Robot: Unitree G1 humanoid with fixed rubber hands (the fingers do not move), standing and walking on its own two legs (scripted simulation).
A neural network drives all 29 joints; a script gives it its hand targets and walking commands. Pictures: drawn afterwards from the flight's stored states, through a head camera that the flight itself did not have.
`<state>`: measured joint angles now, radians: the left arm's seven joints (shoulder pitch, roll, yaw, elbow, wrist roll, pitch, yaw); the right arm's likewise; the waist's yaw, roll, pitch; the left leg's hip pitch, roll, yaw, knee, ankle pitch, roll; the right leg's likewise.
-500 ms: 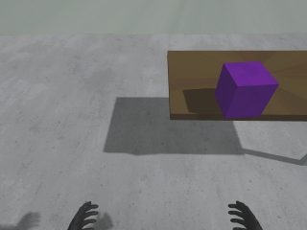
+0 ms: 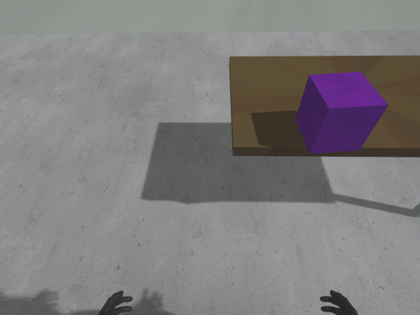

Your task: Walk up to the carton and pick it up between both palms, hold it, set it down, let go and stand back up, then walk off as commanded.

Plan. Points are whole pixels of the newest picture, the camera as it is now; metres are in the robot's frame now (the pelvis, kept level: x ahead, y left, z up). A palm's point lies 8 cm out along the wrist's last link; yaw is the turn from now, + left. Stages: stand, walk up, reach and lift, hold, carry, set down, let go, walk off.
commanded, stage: stand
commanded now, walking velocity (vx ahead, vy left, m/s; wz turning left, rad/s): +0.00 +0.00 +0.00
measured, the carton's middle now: (334, 113) +0.74 -0.40 -0.09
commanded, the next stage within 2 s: none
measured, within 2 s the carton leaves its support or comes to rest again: neither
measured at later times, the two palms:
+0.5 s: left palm out of the picture +0.12 +0.23 -0.11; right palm out of the picture +0.11 -0.25 -0.11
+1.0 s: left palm out of the picture +0.10 +0.24 -0.12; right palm out of the picture +0.08 -0.26 -0.12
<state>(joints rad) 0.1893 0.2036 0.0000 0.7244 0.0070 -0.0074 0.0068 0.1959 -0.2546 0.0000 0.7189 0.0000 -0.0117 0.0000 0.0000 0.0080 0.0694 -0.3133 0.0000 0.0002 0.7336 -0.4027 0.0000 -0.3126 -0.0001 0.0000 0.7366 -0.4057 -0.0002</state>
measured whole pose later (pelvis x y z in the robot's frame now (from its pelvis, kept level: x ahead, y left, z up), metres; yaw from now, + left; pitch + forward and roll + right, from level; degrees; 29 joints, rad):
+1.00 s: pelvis -0.01 +0.00 +0.00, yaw +0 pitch -2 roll +0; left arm 0.13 0.20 0.00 0.92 0.01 -0.02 0.01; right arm 0.20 -0.27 0.00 0.87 0.00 -0.02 0.00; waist 0.00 0.01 0.07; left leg -0.31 0.00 0.00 0.73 -0.39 0.00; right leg -0.31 0.00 0.00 0.74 -0.39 0.00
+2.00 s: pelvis -0.05 +0.00 +0.01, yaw +0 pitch -2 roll +0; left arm 0.12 0.20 0.00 1.04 0.01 -0.02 0.00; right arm 0.20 -0.27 0.00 0.98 0.00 -0.03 0.00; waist 0.00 0.01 0.07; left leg -0.31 0.00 0.00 0.61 -0.26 0.00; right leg -0.31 0.00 0.00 0.60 -0.26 0.00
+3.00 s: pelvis -0.05 +0.00 +0.02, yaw +0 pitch +0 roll +0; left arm 0.13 0.20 0.00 1.07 0.01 -0.03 0.00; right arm 0.20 -0.27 0.00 1.01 0.00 -0.04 0.00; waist 0.00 0.01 0.03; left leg -0.31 0.00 0.00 0.54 -0.22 0.00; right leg -0.31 0.00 0.00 0.54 -0.22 0.00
